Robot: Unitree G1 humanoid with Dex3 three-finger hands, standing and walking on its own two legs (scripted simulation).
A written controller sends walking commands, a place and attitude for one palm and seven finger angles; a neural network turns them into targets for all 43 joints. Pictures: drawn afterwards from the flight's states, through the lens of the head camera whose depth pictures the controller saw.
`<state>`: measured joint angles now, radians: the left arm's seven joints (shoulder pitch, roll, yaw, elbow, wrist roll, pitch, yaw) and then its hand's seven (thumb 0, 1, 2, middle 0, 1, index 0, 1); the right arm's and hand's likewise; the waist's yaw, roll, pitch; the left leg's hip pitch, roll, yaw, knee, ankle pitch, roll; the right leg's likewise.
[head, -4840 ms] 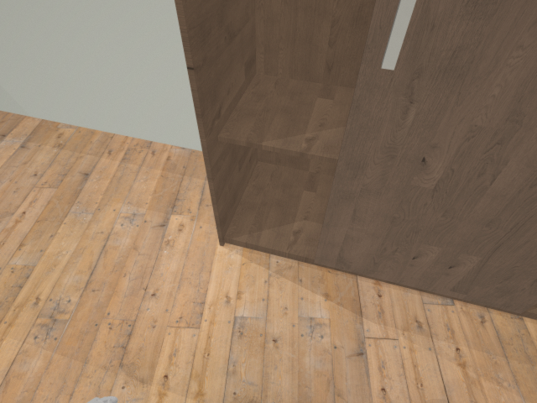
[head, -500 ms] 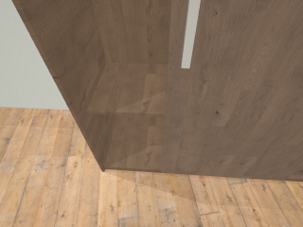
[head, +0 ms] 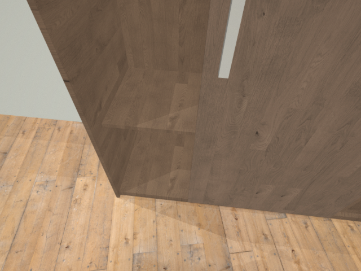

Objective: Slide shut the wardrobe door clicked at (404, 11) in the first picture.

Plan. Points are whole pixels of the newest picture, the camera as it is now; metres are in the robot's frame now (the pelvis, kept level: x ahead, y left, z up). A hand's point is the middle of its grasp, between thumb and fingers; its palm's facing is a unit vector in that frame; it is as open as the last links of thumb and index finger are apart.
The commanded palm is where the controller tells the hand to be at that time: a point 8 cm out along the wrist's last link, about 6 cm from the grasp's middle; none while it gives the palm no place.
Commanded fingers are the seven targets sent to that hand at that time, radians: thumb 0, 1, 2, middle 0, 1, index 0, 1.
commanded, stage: come to a stop and stand still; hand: right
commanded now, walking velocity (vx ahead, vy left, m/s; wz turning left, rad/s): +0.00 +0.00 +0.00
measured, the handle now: (231, 28) +0.56 -0.06 +0.27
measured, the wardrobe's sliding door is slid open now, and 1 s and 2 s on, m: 0.40 0.40 0.40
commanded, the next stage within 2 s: look again from close up in 0.04 s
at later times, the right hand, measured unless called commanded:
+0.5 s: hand out of the picture +0.03 -0.15 -0.17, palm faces -0.02 +0.98 -0.22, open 7.3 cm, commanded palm none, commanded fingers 0.00 -0.90 -0.90 0.20 0.30 0.20 0.30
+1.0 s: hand out of the picture +0.03 -0.13 -0.17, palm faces +0.00 +0.98 -0.20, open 7.3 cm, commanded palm none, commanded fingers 0.00 -0.90 -0.90 0.20 0.30 0.20 0.30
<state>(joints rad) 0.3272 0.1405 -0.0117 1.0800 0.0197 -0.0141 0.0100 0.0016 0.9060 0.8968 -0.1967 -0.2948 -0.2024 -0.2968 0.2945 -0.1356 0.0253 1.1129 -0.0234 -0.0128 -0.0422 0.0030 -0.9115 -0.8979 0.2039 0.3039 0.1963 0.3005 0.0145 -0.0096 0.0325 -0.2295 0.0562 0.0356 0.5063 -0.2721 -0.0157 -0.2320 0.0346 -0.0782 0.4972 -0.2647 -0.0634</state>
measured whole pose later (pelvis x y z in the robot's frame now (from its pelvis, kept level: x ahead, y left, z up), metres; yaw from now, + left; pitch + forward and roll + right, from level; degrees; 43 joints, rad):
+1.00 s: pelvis +0.03 +0.05 +0.00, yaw +1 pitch +0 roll -1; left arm 0.27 0.15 -0.02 1.15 0.02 -0.03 0.03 0.00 0.91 0.90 -0.20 -0.29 -0.20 -0.30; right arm 0.28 -0.14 0.01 1.12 -0.01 -0.02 -0.04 0.01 -0.92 -0.90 0.20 0.30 0.20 0.30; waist 0.00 -0.01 0.04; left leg -0.16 0.00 0.04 0.47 -0.30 0.03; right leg -0.15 -0.02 -0.07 0.43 -0.28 0.01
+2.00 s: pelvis -0.02 +0.03 -0.01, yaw -2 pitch -2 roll +1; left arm 0.29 0.29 -0.07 0.68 -0.04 -0.38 0.07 0.01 0.90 0.90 -0.20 -0.30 -0.21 -0.30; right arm 0.18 -0.33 -0.33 -0.08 0.34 -0.03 0.32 0.00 0.02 -0.50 0.27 0.90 0.26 0.89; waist -0.04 -0.05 -0.02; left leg -0.26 0.01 0.09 0.60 -0.30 0.01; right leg -0.30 -0.02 -0.02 0.65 -0.31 -0.02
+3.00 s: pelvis +0.00 +0.04 +0.01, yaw -2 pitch -5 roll +0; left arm 0.17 0.30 -0.10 0.65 -0.08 -0.20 0.06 0.01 0.90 0.90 -0.20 -0.30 -0.20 -0.30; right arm -0.30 -0.54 -0.51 0.03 0.32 0.42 0.44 -0.01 0.50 -0.30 0.31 1.21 0.30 1.20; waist -0.08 -0.07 -0.02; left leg -0.08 0.00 0.09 0.39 -0.22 0.02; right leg -0.11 -0.01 -0.02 0.42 -0.22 -0.01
